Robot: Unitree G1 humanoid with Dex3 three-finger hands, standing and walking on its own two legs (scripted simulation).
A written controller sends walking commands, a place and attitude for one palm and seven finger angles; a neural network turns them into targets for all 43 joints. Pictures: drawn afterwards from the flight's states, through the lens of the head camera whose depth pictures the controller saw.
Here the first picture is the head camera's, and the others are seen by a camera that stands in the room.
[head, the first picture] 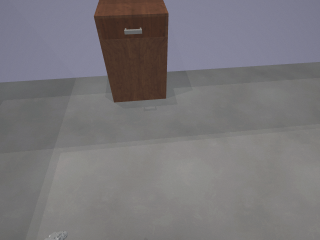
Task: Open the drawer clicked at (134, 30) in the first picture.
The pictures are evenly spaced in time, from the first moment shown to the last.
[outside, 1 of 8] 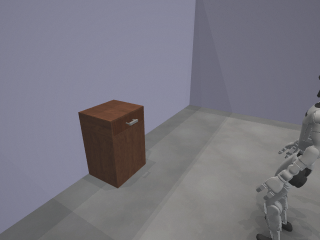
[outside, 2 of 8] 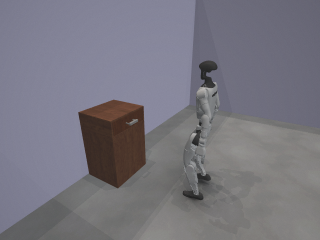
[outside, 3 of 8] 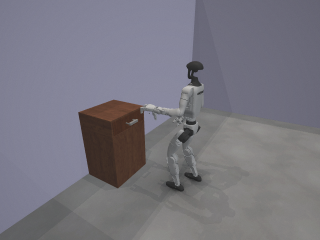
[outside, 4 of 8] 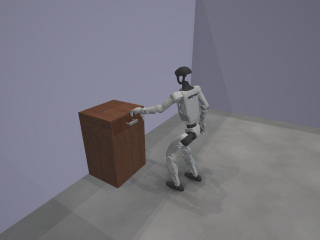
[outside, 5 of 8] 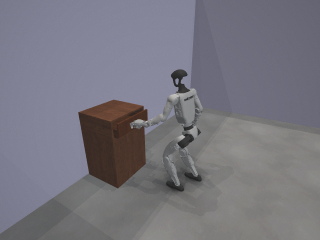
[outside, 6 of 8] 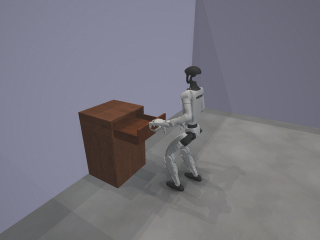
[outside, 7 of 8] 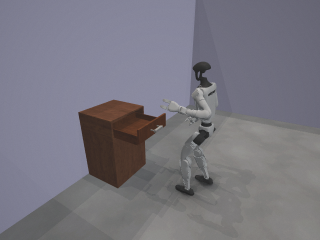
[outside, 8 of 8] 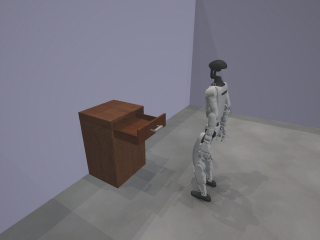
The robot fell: no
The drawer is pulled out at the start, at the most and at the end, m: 0.00 0.30 0.30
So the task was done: yes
